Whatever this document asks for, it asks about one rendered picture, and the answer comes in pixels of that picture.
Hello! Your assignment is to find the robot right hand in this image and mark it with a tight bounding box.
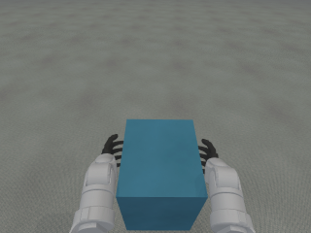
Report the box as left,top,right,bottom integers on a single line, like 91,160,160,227
198,139,219,174

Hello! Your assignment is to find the robot left forearm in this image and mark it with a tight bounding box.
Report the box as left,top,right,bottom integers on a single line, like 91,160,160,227
69,153,118,233

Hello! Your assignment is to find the robot right forearm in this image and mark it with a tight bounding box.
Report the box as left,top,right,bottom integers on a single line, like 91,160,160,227
204,157,256,233

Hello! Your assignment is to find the robot left hand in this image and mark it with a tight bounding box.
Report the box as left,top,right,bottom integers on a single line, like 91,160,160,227
101,134,123,167

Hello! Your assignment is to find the carton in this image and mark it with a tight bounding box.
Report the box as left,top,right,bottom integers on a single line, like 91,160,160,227
116,118,208,231

